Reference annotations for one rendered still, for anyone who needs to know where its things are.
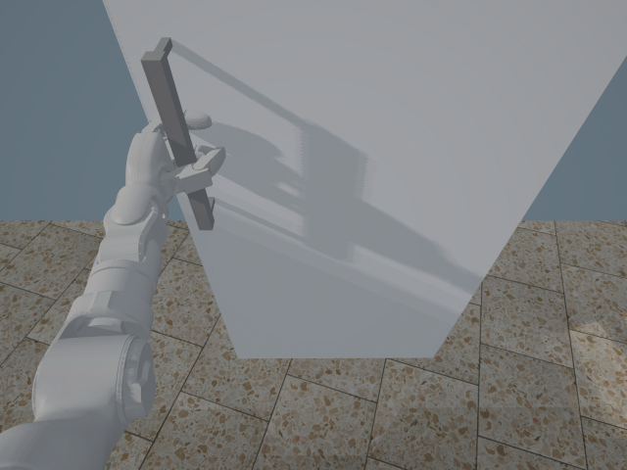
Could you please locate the robot left upper arm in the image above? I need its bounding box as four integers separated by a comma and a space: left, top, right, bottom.
0, 335, 156, 470

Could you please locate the handle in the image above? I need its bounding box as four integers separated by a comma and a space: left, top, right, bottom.
140, 37, 215, 230

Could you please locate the left robot hand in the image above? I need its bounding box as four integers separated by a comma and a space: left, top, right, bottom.
125, 109, 226, 204

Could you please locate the robot left forearm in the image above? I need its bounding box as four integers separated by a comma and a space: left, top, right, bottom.
32, 184, 169, 417

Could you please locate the fridge door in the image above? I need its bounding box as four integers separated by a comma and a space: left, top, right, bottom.
103, 0, 627, 358

